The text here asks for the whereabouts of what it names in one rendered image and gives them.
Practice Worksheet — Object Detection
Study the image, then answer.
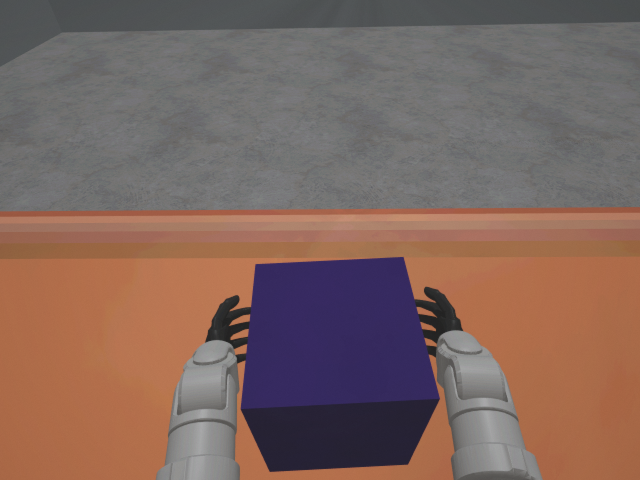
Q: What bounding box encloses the robot left forearm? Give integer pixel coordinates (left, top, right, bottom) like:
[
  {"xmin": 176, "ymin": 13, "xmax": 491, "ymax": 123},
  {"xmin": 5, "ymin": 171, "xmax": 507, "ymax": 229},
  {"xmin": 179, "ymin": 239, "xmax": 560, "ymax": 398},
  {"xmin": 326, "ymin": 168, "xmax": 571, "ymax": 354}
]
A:
[{"xmin": 156, "ymin": 340, "xmax": 240, "ymax": 480}]

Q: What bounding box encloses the robot right forearm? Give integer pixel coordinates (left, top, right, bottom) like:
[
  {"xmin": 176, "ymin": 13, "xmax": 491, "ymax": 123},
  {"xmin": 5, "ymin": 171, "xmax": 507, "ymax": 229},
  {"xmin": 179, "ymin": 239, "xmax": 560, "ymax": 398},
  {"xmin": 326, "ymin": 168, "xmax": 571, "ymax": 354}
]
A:
[{"xmin": 436, "ymin": 330, "xmax": 543, "ymax": 480}]

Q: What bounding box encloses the left robot hand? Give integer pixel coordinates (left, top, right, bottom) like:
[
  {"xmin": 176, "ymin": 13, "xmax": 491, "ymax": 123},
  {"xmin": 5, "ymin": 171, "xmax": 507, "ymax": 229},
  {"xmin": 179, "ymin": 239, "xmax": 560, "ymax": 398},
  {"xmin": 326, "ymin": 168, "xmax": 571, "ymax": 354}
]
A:
[{"xmin": 205, "ymin": 295, "xmax": 251, "ymax": 364}]

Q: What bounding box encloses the right robot hand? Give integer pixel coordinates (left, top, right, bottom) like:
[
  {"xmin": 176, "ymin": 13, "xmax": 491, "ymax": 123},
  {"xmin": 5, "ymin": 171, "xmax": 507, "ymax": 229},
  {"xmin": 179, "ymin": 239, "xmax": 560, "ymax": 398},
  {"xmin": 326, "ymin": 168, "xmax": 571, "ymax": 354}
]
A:
[{"xmin": 414, "ymin": 287, "xmax": 463, "ymax": 357}]

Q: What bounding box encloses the carton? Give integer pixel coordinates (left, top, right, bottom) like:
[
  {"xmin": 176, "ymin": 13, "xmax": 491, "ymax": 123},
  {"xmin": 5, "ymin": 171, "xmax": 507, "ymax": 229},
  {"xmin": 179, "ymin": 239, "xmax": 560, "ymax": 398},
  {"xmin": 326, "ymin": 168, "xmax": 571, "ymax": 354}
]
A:
[{"xmin": 241, "ymin": 257, "xmax": 440, "ymax": 472}]

